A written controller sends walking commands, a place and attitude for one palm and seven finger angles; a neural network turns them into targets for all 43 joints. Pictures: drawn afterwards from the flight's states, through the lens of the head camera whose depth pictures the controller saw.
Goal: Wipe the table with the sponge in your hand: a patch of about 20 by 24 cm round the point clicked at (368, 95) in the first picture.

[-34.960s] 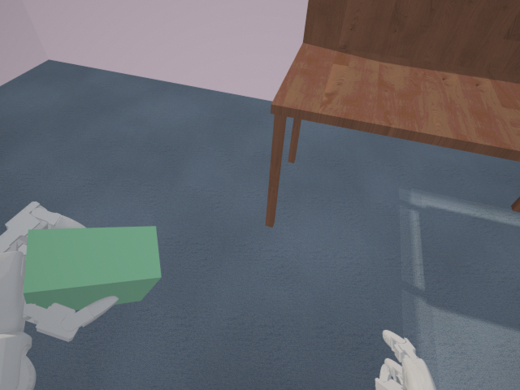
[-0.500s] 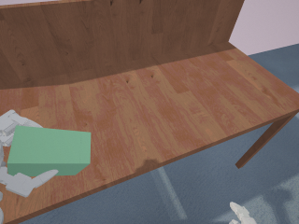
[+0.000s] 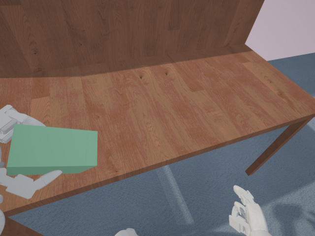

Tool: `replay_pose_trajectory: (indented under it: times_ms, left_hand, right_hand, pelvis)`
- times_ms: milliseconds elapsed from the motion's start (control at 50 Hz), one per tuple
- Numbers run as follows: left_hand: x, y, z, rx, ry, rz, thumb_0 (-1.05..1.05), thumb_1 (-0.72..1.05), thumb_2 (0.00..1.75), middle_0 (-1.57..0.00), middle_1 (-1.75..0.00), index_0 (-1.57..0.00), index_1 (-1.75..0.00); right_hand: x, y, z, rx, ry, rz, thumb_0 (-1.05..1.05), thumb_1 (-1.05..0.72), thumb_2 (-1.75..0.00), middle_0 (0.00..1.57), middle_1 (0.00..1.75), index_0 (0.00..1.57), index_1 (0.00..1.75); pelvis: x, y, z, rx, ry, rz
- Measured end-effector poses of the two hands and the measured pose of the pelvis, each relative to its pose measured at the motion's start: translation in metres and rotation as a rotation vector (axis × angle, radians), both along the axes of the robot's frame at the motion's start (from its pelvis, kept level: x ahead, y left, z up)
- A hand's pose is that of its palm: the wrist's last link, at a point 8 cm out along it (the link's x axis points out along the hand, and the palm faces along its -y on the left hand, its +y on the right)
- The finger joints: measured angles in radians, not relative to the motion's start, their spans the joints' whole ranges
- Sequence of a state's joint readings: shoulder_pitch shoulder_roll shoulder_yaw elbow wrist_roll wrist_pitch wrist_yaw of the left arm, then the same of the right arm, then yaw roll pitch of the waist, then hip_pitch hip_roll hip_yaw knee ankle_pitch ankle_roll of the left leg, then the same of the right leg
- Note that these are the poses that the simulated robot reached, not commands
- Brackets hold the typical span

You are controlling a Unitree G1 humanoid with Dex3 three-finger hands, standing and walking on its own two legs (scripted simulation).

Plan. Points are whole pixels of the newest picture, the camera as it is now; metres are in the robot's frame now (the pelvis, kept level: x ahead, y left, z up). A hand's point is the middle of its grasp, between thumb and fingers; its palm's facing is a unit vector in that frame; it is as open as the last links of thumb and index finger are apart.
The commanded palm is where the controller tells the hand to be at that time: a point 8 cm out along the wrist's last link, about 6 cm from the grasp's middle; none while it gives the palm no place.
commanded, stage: step back with the hand held close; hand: left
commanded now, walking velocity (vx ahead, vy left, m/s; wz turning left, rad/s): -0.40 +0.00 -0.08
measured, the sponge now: (65, 153) +0.23 +0.21 +0.15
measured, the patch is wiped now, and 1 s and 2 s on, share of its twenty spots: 1.00 1.00 1.00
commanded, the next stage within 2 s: stop stepping back and stand still in 0.50 s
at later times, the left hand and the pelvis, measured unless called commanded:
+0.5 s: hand out of the picture +0.11 +0.25 +0.17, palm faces +0.36 -0.85 -0.39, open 10.5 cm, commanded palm +0.05 +0.28 +0.20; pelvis -0.12 +0.00 +0.01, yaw -2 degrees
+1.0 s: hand out of the picture -0.08 +0.23 +0.17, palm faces +0.39 -0.83 -0.40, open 10.5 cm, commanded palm -0.12 +0.26 +0.20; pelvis -0.29 -0.02 +0.00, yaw -1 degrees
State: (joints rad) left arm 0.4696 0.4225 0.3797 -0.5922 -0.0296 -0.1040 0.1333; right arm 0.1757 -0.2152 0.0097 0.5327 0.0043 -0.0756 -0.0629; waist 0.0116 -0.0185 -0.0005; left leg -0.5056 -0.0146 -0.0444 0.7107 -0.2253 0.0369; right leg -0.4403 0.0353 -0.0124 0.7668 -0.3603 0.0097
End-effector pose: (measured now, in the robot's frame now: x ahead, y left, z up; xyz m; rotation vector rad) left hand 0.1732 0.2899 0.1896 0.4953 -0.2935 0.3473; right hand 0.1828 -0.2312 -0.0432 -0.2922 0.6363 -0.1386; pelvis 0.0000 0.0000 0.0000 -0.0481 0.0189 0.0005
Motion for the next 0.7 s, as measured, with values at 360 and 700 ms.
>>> replay_pose_trajectory:
  times_ms: [360, 700]
  left_hand:
    - [-0.06, 0.003, 0.001, 0.009, -0.01, -0.058, -0.01, -0.54, 1.04, -0.69, -1.3, -0.71, -1.31]
    - [-0.182, -0.035, 0.009, -0.004, -0.01, -0.069, -0.01, -0.54, 1.04, -0.69, -1.31, -0.71, -1.31]
  right_hand:
    - [-0.075, 0.006, -0.006, -0.005, 0.104, -0.026, 0.02, -0.9, -0.89, 0.21, 0.3, 0.2, 0.3]
    - [-0.219, -0.013, -0.022, 0.096, 0.069, -0.04, 0.01, -0.9, -0.89, 0.21, 0.3, 0.2, 0.3]
  pelvis:
    - [-0.069, 0.006, 0.003, 0.028, 0.034, 0.023]
    - [-0.192, -0.016, 0.002, -0.034, -0.048, -0.015]
